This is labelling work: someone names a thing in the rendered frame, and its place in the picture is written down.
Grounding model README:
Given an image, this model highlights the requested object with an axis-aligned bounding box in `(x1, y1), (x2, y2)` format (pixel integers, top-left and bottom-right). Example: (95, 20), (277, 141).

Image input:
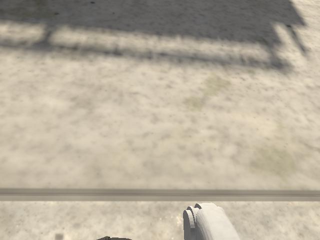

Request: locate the robot right thigh
(183, 202), (241, 240)

